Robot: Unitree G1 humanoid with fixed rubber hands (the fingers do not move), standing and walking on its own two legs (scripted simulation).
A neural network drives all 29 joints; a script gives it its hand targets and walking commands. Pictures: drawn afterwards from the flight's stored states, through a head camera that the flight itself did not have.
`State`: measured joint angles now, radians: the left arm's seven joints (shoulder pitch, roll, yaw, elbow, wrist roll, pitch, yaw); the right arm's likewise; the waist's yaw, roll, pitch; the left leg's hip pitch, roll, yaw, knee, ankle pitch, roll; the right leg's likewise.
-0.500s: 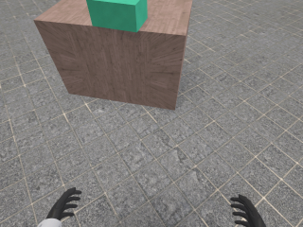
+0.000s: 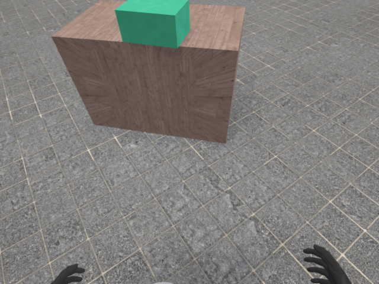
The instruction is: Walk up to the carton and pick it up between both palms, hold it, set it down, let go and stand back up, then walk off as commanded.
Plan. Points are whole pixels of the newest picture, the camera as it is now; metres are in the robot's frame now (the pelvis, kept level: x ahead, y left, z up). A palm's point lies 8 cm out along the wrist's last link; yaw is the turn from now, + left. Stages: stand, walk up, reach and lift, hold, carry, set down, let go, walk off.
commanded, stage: walk up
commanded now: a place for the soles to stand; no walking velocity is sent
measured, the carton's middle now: (155, 20) +1.28 +0.24 +0.00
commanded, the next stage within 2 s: none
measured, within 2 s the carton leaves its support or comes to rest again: neither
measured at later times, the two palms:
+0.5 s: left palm (7, 240) +0.22 +0.46 -0.08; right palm (286, 235) +0.23 -0.17 -0.03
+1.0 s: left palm (36, 177) +0.37 +0.45 -0.05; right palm (267, 183) +0.39 -0.17 -0.08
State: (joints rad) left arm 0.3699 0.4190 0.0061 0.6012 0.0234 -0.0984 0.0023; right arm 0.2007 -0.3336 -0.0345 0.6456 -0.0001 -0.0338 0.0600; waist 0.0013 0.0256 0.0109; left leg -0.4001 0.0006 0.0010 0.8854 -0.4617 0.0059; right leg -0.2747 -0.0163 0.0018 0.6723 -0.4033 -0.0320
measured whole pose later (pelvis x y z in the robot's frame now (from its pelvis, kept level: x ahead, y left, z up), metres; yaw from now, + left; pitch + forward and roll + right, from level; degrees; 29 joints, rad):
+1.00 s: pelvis +0.29 +0.13 +0.01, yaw +0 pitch -3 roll +2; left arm 0.37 0.43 0.02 0.67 0.00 -0.07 0.03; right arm 0.28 -0.40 -0.07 0.69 0.00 -0.01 0.06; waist -0.03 0.03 0.05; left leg -0.26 -0.10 0.06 1.01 -0.45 0.04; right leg -0.29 0.02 0.04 0.59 -0.26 -0.05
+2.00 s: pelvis +0.63 +0.21 -0.01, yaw -1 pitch -2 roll +1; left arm 0.40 0.47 0.02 0.67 0.00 -0.08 0.04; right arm 0.28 -0.40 -0.08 0.68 0.00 0.01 0.06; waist -0.04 0.04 0.10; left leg -0.20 0.00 0.10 0.74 -0.48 0.06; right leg -0.43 0.01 0.03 0.69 -0.21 -0.01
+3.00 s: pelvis +0.69 +0.53 -0.04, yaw -2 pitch -4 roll -4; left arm 0.50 0.51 0.08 0.73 0.03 -0.05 0.14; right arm 0.17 -0.42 -0.13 0.63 0.00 0.05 0.02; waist 0.09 0.04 0.10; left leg -0.57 -0.05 -0.17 1.39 -0.54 -0.01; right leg -0.37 -0.03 0.15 0.85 -0.44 -0.02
